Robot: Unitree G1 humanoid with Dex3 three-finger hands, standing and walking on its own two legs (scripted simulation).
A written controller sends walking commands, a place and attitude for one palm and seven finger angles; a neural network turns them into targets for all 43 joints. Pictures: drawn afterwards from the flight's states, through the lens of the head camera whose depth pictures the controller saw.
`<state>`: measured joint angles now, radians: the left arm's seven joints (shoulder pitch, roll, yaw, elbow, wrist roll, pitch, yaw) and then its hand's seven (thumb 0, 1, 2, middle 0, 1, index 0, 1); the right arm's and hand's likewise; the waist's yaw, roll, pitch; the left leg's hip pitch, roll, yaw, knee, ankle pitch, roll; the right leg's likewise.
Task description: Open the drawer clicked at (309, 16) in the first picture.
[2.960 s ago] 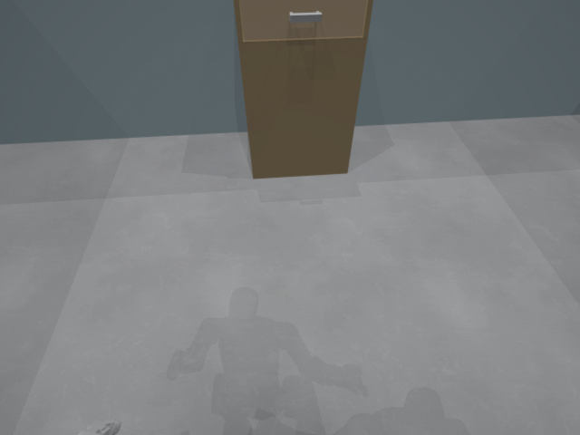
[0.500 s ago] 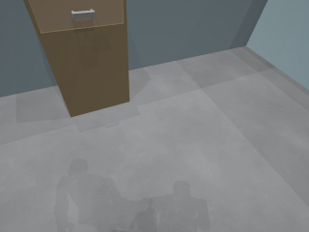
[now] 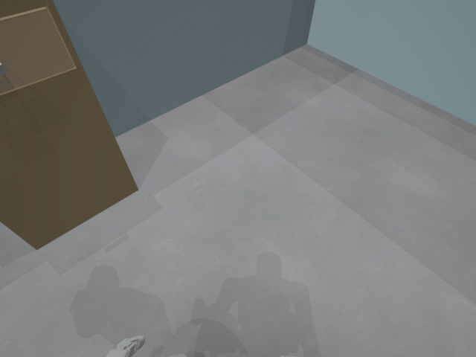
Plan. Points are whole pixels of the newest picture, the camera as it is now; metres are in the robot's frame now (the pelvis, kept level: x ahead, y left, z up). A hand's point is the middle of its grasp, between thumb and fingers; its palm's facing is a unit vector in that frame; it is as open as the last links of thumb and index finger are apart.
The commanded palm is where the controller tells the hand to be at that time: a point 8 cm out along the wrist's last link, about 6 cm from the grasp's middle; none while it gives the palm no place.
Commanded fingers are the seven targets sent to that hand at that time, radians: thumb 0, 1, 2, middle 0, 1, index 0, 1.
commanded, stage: walk to a spot facing it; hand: left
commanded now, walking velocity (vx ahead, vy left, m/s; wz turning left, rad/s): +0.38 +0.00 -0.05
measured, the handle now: out of the picture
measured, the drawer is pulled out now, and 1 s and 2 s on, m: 0.00 0.00 0.00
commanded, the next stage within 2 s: turn to face it in 0.46 s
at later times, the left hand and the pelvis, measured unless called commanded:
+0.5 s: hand (131, 309) +0.24 +0.23 -0.16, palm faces -0.03 -0.99 -0.14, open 7.4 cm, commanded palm none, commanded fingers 0.00 0.90 0.90 -0.20 -0.30 -0.20 -0.30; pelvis +0.21 +0.05 +0.02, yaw -7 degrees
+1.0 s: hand (183, 216) +0.45 +0.14 -0.15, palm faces +0.01 -0.98 -0.17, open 7.3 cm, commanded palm none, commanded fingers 0.00 0.90 0.90 -0.20 -0.30 -0.20 -0.30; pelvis +0.32 -0.02 +0.01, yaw +1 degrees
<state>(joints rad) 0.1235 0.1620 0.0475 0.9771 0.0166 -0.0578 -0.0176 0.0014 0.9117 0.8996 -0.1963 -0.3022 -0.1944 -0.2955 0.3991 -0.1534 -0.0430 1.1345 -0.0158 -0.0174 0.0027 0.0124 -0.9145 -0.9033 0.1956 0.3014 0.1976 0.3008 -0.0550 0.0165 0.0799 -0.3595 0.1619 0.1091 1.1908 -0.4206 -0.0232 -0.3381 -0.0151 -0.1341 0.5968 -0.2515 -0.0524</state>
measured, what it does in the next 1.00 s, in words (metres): walks ahead: left foot, then right foot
